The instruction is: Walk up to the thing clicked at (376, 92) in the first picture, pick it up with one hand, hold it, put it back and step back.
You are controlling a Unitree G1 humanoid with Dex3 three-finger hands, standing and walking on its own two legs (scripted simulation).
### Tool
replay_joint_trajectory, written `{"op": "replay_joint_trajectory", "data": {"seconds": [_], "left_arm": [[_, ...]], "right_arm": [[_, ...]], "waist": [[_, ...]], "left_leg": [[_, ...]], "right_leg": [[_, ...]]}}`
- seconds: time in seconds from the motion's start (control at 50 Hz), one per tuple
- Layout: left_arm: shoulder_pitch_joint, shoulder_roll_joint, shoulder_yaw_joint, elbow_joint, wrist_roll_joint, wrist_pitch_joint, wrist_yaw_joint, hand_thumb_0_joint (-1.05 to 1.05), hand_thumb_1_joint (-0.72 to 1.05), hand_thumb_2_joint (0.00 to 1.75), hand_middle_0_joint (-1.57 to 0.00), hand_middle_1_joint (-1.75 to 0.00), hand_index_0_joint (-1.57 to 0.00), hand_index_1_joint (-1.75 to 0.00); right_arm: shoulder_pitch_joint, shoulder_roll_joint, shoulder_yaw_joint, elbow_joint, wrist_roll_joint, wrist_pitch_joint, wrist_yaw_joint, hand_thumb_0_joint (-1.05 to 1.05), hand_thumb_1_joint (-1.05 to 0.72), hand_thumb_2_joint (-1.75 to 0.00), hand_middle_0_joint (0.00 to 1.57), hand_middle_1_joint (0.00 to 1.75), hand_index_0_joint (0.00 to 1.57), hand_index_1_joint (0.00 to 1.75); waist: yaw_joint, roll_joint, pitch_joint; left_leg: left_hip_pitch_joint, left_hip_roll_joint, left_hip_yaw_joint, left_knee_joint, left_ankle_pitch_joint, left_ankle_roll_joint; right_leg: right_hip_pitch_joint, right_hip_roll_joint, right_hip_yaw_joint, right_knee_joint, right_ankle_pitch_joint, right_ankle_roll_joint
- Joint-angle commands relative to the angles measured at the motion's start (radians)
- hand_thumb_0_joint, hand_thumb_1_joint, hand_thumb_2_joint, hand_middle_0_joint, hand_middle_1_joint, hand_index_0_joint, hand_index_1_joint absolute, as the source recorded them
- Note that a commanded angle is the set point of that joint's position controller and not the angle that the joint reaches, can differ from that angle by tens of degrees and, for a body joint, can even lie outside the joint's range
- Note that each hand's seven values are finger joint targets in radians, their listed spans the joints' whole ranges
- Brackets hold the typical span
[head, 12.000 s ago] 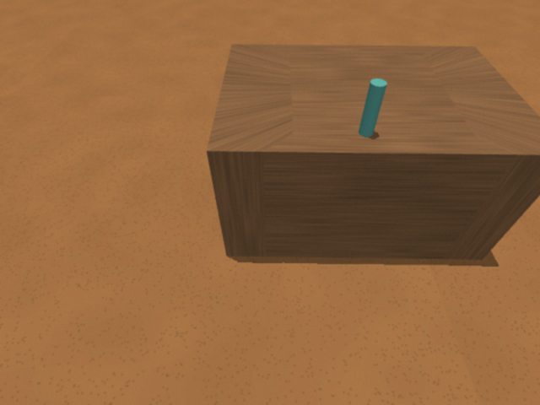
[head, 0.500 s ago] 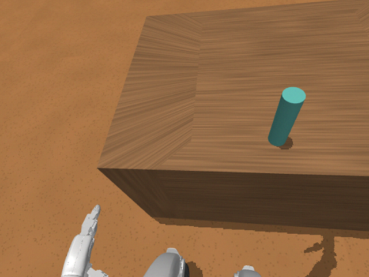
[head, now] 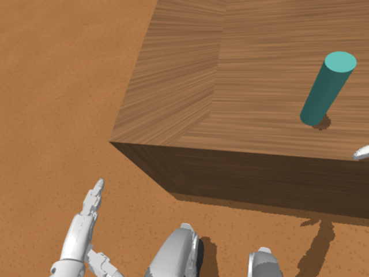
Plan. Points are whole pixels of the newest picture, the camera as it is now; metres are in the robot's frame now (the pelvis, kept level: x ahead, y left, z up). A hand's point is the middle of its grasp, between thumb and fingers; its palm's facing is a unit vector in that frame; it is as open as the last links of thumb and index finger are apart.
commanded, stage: close in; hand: right
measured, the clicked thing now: (323, 94) +0.52 -0.18 +0.02
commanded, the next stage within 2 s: rest palm in 0.54 s
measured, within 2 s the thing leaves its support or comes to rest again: leaves its support in 1.92 s
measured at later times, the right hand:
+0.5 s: hand (328, 114) +0.49 -0.19 -0.01, palm faces +0.07 +1.00 +0.04, open 17.7 cm
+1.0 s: hand (314, 113) +0.50 -0.17 -0.02, palm faces +0.09 +1.00 +0.04, open 17.1 cm
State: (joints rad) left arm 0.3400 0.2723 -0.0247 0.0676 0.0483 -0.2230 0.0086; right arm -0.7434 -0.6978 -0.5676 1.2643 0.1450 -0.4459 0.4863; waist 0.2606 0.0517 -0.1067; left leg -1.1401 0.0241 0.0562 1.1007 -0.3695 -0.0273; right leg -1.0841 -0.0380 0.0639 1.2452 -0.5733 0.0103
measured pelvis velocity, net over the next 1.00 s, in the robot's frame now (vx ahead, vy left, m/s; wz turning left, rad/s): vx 0.00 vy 0.00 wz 0.01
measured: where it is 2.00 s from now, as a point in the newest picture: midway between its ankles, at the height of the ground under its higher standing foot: outside the picture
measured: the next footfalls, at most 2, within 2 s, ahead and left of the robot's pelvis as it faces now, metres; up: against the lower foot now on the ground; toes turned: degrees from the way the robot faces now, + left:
none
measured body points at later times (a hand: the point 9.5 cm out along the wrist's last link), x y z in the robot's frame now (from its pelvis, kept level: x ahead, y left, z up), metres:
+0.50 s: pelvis -0.01 +0.00 -0.02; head +0.14 -0.04 +0.40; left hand +0.15 +0.26 +0.02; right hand +0.48 -0.25 -0.01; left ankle +0.08 +0.15 -0.63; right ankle +0.00 -0.12 -0.63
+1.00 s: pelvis +0.00 +0.00 -0.02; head +0.15 -0.04 +0.40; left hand +0.16 +0.26 +0.02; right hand +0.49 -0.22 -0.02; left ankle +0.08 +0.15 -0.63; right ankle +0.00 -0.12 -0.63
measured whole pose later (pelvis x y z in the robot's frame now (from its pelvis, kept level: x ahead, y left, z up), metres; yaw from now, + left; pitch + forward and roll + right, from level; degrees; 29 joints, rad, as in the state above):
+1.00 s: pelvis +0.00 +0.00 -0.02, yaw +1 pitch +25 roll +3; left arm 0.44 0.25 0.06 -0.15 0.07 -0.13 -0.03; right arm -0.75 -0.43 -0.48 1.15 0.02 -0.52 0.13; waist 0.26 0.02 -0.13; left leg -1.23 0.02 0.04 1.21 -0.42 -0.03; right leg -1.15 -0.04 0.05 1.34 -0.62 0.01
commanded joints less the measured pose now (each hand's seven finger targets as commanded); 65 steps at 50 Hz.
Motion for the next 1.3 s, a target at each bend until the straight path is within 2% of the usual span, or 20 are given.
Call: {"op": "replay_joint_trajectory", "data": {"seconds": [0.0, 0.04, 0.06, 0.1, 0.16, 0.18, 0.22, 0.28, 0.34, 0.42, 0.52, 0.62, 0.76, 0.84, 0.88, 0.96, 1.02, 1.1, 1.14, 1.28], "left_arm": [[0.073, 0.176, 0.148, -0.197, 0.001, -0.033, 0.009, 0.00, -0.55, 0.04, -0.05, -0.05, -0.06, -0.05], [0.057, 0.170, 0.152, -0.296, 0.008, -0.036, 0.005, 0.00, -0.55, 0.04, -0.05, -0.05, -0.05, -0.05], [0.069, 0.164, 0.144, -0.296, 0.011, -0.032, 0.001, 0.00, -0.55, 0.04, -0.05, -0.05, -0.06, -0.05], [0.124, 0.146, 0.148, -0.244, 0.015, -0.017, -0.004, 0.00, -0.54, 0.04, -0.05, -0.05, -0.06, -0.05], [0.076, 0.171, 0.176, -0.318, 0.022, -0.010, 0.003, 0.00, -0.54, 0.04, -0.05, -0.05, -0.05, -0.05], [0.053, 0.160, 0.180, -0.354, 0.021, -0.011, -0.001, 0.00, -0.53, 0.03, -0.05, -0.05, -0.05, -0.05], [0.091, 0.130, 0.154, -0.268, 0.016, -0.001, -0.007, 0.00, -0.53, 0.03, -0.05, -0.06, -0.06, -0.05], [0.096, 0.131, 0.144, -0.310, 0.011, 0.003, -0.005, 0.00, -0.55, 0.04, -0.05, -0.05, -0.06, -0.05], [0.136, 0.180, 0.205, -0.345, 0.007, 0.007, -0.005, 0.00, -0.54, 0.04, -0.05, -0.05, -0.06, -0.05], [0.134, 0.179, 0.206, -0.413, 0.000, 0.010, -0.006, 0.00, -0.54, 0.04, -0.05, -0.05, -0.06, -0.05], [0.154, 0.107, 0.150, -0.385, 0.007, 0.009, -0.012, 0.00, -0.54, 0.04, -0.05, -0.05, -0.05, -0.05], [0.166, 0.124, 0.168, -0.345, 0.023, 0.015, -0.008, 0.00, -0.54, 0.04, -0.05, -0.05, -0.05, -0.05], [0.190, 0.133, 0.183, -0.402, 0.017, 0.032, -0.014, 0.00, -0.61, 0.10, -0.05, -0.04, -0.02, -0.06], [0.194, 0.137, 0.204, -0.375, 0.013, 0.039, -0.018, 0.00, -0.61, 0.10, -0.05, -0.03, -0.02, -0.06], [0.164, 0.152, 0.215, -0.403, 0.011, 0.040, -0.019, 0.00, -0.58, 0.07, -0.05, -0.04, -0.04, -0.06], [0.145, 0.098, 0.161, -0.395, 0.016, 0.041, -0.024, 0.00, -0.57, 0.06, -0.05, -0.04, -0.04, -0.05], [0.151, 0.144, 0.205, -0.427, 0.020, 0.041, -0.016, 0.00, -0.56, 0.06, -0.05, -0.05, -0.04, -0.05], [0.189, 0.119, 0.168, -0.356, 0.022, 0.056, -0.022, 0.00, -0.57, 0.06, -0.04, -0.05, -0.04, -0.05], [0.140, 0.137, 0.188, -0.406, 0.026, 0.053, -0.019, 0.00, -0.57, 0.07, -0.04, -0.05, -0.04, -0.05], [0.150, 0.172, 0.212, -0.425, 0.015, 0.072, -0.020, 0.00, -0.57, 0.07, -0.04, -0.04, -0.03, -0.05]], "right_arm": [[-0.379, -0.314, -0.062, -0.265, -0.012, -0.126, -0.078, 0.00, 0.61, -0.03, 0.05, 0.05, 0.05, 0.05], [-0.418, -0.305, -0.064, -0.296, -0.030, -0.149, -0.105, 0.00, 0.61, -0.02, 0.05, 0.05, 0.05, 0.05], [-0.380, -0.283, -0.065, -0.270, -0.035, -0.153, -0.118, 0.00, 0.61, -0.03, 0.05, 0.05, 0.05, 0.05], [-0.308, -0.156, 0.009, -0.137, -0.053, -0.137, -0.131, 0.00, 0.61, -0.03, 0.04, 0.05, 0.04, 0.05], [-0.457, -0.261, -0.034, -0.379, -0.075, -0.143, -0.177, 0.00, 0.61, -0.03, 0.04, 0.05, 0.04, 0.05], [-0.408, -0.138, 0.043, -0.293, -0.074, -0.125, -0.172, 0.00, 0.61, -0.03, 0.04, 0.05, 0.04, 0.05], [-0.332, -0.003, 0.104, -0.190, -0.066, -0.098, -0.185, 0.00, 0.61, -0.04, 0.03, 0.05, 0.04, 0.05], [-0.406, -0.100, 0.051, -0.312, -0.073, -0.106, -0.217, 0.00, 0.61, -0.04, 0.04, 0.05, 0.04, 0.05], [-0.376, -0.093, 0.041, -0.257, -0.072, -0.106, -0.246, 0.00, 0.60, -0.04, 0.04, 0.05, 0.05, 0.05], [-0.391, -0.084, 0.027, -0.280, -0.077, -0.116, -0.278, 0.00, 0.56, -0.04, 0.05, 0.05, 0.05, 0.05], [-0.418, -0.005, 0.080, -0.306, -0.094, -0.129, -0.284, 0.00, 0.53, -0.03, 0.06, 0.05, 0.05, 0.05], [-0.413, 0.009, 0.087, -0.324, -0.106, -0.125, -0.299, 0.00, 0.57, -0.05, 0.04, 0.05, 0.04, 0.05], [-0.349, 0.080, 0.114, -0.330, -0.112, -0.114, -0.332, 0.00, 0.56, 0.00, 0.09, 0.03, 0.09, 0.03], [-0.349, 0.068, 0.088, -0.321, -0.107, -0.123, -0.347, 0.00, 0.57, 0.00, 0.12, 0.04, 0.11, 0.04], [-0.360, 0.052, 0.067, -0.299, -0.107, -0.130, -0.357, 0.00, 0.54, 0.00, 0.28, 0.10, 0.27, 0.10], [-0.447, 0.052, 0.093, -0.327, -0.127, -0.157, -0.358, 0.00, 0.52, -0.06, 0.37, 0.20, 0.36, 0.20], [-0.498, -0.019, 0.076, -0.364, -0.145, -0.156, -0.358, 0.00, 0.50, -0.06, 0.37, 0.20, 0.36, 0.20], [-0.486, 0.026, 0.106, -0.275, -0.141, -0.126, -0.343, 0.00, 0.47, -0.11, 0.48, 0.28, 0.47, 0.28], [-0.526, 0.000, 0.083, -0.312, -0.142, -0.119, -0.346, 0.00, 0.50, -0.11, 0.49, 0.29, 0.49, 0.29], [-0.409, 0.003, 0.063, -0.292, -0.131, -0.094, -0.350, 0.00, 0.45, -0.24, 0.73, 0.49, 0.73, 0.49]], "waist": [[-0.014, -0.335, -0.534], [-0.007, -0.349, -0.653], [-0.017, -0.342, -0.647], [0.017, -0.315, -0.523], [-0.030, -0.457, -0.723], [0.004, -0.417, -0.654], [0.013, -0.344, -0.485], [-0.008, -0.327, -0.550], [0.019, -0.240, -0.492], [0.024, -0.164, -0.483], [0.000, -0.231, -0.526], [-0.023, -0.320, -0.577], [-0.007, -0.246, -0.589], [0.007, -0.211, -0.516], [0.016, -0.165, -0.474], [0.007, -0.200, -0.505], [0.019, -0.271, -0.622], [0.027, -0.322, -0.540], [0.025, -0.315, -0.629], [0.006, -0.263, -0.628]], "left_leg": [[0.270, -0.043, -0.017, -0.030, 0.184, 0.059], [0.320, -0.044, -0.017, -0.014, 0.219, 0.056], [0.336, -0.042, -0.019, -0.007, 0.227, 0.057], [0.297, -0.046, -0.014, -0.014, 0.197, 0.057], [0.292, -0.045, -0.021, 0.010, 0.218, 0.063], [0.271, -0.048, -0.011, 0.000, 0.200, 0.062], [0.226, -0.053, 0.001, -0.011, 0.153, 0.062], [0.228, -0.053, -0.002, 0.000, 0.151, 0.059], [0.296, -0.050, -0.007, -0.020, 0.118, 0.052], [0.363, -0.041, -0.045, -0.056, 0.039, 0.040], [0.340, -0.041, -0.037, -0.015, 0.122, 0.046], [0.290, -0.048, -0.019, 0.025, 0.201, 0.056], [0.356, -0.050, -0.014, 0.010, 0.238, 0.051], [0.316, -0.049, -0.015, 0.019, 0.241, 0.051], [0.307, -0.048, -0.015, 0.008, 0.188, 0.048], [0.307, -0.043, -0.031, 0.015, 0.169, 0.049], [0.337, -0.041, -0.032, 0.023, 0.214, 0.049], [0.221, -0.049, -0.012, 0.031, 0.189, 0.055], [0.263, -0.047, -0.015, 0.033, 0.214, 0.054], [0.352, -0.048, -0.008, 0.028, 0.256, 0.055]], "right_leg": [[0.240, 0.013, 0.005, -0.150, 0.390, 0.004], [0.272, 0.013, 0.000, -0.121, 0.426, 0.005], [0.247, 0.018, -0.006, -0.112, 0.421, 0.005], [0.174, 0.018, -0.006, -0.118, 0.360, 0.003], [0.313, 0.006, -0.007, -0.113, 0.443, 0.017], [0.300, 0.002, -0.005, -0.115, 0.419, 0.016], [0.194, 0.003, 0.001, -0.133, 0.344, 0.014], [0.209, -0.003, 0.006, -0.133, 0.334, 0.010], [0.130, 0.009, -0.005, -0.141, 0.235, -0.005], [0.057, 0.012, -0.012, -0.137, 0.131, -0.022], [0.092, 0.020, -0.021, -0.122, 0.215, -0.014], [0.183, 0.019, -0.021, -0.109, 0.348, 0.004], [0.185, 0.019, -0.020, -0.113, 0.377, -0.001], [0.136, 0.020, -0.017, -0.102, 0.372, -0.006], [0.098, 0.022, -0.013, -0.110, 0.301, -0.013], [0.096, 0.023, -0.020, -0.106, 0.271, -0.014], [0.179, 0.022, -0.021, -0.099, 0.321, -0.007], [0.193, 0.016, -0.004, -0.102, 0.372, 0.004], [0.218, 0.014, -0.004, -0.087, 0.385, 0.000], [0.184, 0.016, -0.008, -0.109, 0.420, 0.002]]}}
